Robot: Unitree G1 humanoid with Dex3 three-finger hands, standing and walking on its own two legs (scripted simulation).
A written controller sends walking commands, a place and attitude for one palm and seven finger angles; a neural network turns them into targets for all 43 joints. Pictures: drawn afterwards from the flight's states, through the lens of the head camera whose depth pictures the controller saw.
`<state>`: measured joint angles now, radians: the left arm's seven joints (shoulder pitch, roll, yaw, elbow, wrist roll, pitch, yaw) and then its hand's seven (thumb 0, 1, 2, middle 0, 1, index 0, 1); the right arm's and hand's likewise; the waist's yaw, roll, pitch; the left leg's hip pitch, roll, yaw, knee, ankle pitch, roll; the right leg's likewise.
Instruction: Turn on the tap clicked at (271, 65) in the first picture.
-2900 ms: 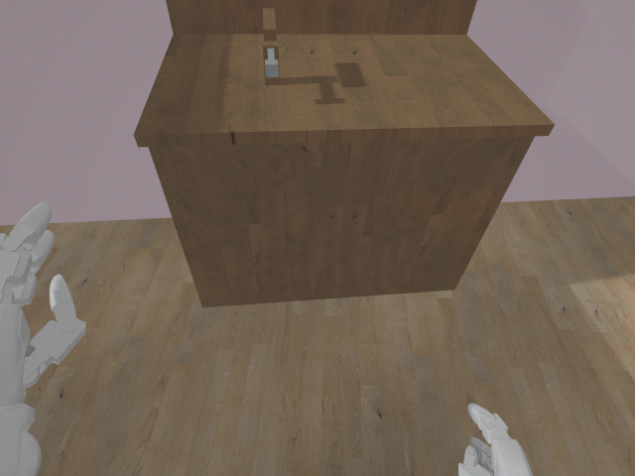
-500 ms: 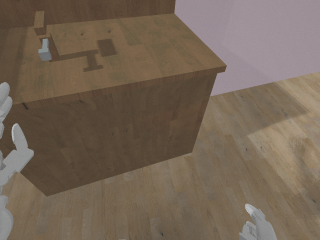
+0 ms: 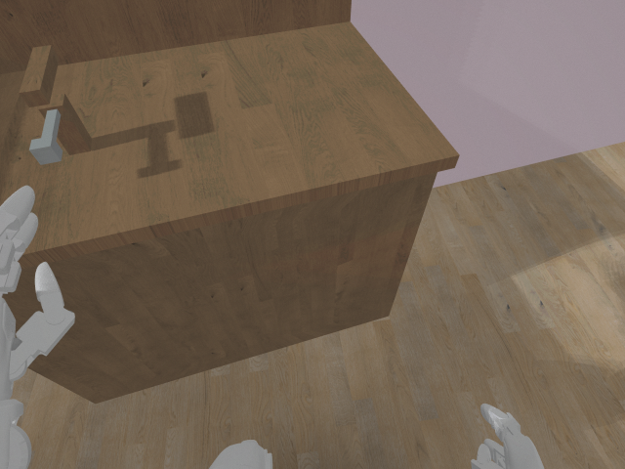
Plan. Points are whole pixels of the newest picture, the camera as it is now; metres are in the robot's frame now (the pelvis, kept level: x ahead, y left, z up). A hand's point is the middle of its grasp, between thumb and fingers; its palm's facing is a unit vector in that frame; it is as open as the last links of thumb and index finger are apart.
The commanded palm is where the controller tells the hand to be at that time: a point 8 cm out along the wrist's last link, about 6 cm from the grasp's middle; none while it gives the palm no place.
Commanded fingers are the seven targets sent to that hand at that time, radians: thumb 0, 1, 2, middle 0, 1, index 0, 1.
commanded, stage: take the last steps up to it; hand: left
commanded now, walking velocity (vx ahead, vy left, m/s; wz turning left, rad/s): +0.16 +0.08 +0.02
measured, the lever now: (46, 150) +0.50 +0.42 +0.11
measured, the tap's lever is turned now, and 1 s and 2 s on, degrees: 0 0 0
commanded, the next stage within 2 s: come to a stop and stand still in 0.04 s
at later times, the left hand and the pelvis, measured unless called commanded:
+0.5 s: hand (110, 258) +0.28 +0.21 +0.17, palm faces +0.41 -0.80 -0.43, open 7.4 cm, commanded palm +0.23 +0.26 +0.18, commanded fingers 0.00 0.90 0.90 -0.20 -0.30 -0.20 -0.30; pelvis +0.06 -0.02 -0.01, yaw -1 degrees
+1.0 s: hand (46, 326) +0.21 +0.24 +0.17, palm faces +0.45 -0.82 -0.35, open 7.4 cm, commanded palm +0.16 +0.28 +0.18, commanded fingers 0.00 0.90 0.90 -0.20 -0.30 -0.20 -0.30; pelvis +0.00 +0.00 -0.01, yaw +0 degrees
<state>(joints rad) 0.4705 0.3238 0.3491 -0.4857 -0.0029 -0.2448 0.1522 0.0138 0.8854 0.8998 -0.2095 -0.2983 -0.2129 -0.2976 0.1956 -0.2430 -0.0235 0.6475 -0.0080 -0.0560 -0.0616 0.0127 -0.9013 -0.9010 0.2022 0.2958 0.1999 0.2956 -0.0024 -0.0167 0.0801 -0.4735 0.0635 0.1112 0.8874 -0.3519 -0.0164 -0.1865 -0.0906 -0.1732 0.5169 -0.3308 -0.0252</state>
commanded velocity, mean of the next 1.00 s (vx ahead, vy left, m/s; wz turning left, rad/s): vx -0.04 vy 0.03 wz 0.00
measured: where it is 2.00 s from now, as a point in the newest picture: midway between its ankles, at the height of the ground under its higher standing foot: outside the picture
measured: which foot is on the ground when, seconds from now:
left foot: up 0.00-0.10, down 0.12-0.40, up 0.42-0.72, down 0.74-1.00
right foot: down 0.00-0.12, up 0.14-0.34, down 0.36-1.00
